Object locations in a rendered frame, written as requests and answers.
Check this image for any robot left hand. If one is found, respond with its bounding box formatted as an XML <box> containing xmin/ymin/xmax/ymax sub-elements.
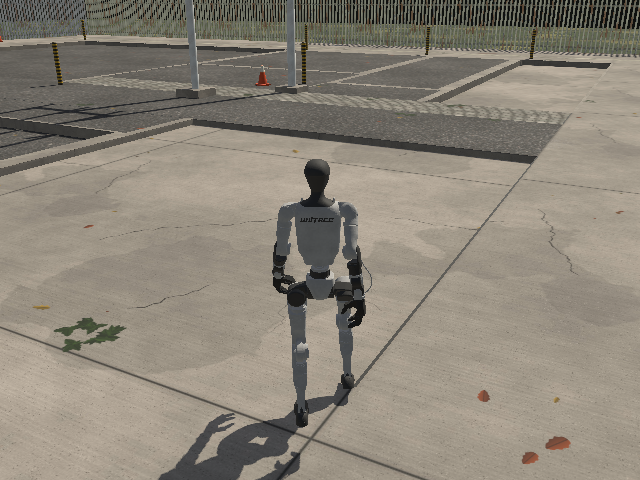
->
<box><xmin>273</xmin><ymin>274</ymin><xmax>296</xmax><ymax>294</ymax></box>

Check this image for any left robot thigh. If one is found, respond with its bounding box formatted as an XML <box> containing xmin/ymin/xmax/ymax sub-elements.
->
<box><xmin>287</xmin><ymin>281</ymin><xmax>309</xmax><ymax>362</ymax></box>

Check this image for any right robot upper arm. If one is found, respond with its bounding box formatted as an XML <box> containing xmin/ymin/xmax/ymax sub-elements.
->
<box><xmin>338</xmin><ymin>201</ymin><xmax>358</xmax><ymax>260</ymax></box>

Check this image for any right robot forearm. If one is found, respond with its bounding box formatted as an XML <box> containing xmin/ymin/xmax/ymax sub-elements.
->
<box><xmin>347</xmin><ymin>245</ymin><xmax>365</xmax><ymax>300</ymax></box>

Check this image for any robot right hand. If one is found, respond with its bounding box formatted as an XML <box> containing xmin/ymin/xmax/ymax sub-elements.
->
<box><xmin>341</xmin><ymin>298</ymin><xmax>366</xmax><ymax>328</ymax></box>

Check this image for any left robot forearm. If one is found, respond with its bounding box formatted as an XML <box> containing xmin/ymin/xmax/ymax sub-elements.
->
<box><xmin>272</xmin><ymin>241</ymin><xmax>287</xmax><ymax>279</ymax></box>

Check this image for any left robot upper arm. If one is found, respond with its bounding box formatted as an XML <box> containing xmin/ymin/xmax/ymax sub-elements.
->
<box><xmin>276</xmin><ymin>202</ymin><xmax>297</xmax><ymax>256</ymax></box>

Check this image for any humanoid robot head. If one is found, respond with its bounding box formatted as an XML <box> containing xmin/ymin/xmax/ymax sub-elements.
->
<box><xmin>300</xmin><ymin>159</ymin><xmax>335</xmax><ymax>207</ymax></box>

